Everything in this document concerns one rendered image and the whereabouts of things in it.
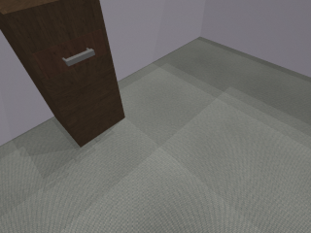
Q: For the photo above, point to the cabinet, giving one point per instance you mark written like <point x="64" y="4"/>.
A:
<point x="86" y="99"/>

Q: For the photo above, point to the drawer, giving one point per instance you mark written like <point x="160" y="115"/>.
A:
<point x="50" y="60"/>

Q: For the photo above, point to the handle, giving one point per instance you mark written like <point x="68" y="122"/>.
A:
<point x="79" y="57"/>

